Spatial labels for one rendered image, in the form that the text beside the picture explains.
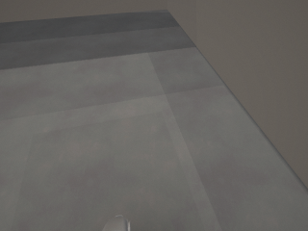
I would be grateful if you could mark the left robot thigh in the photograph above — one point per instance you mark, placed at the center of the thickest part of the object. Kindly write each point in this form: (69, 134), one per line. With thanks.
(118, 224)

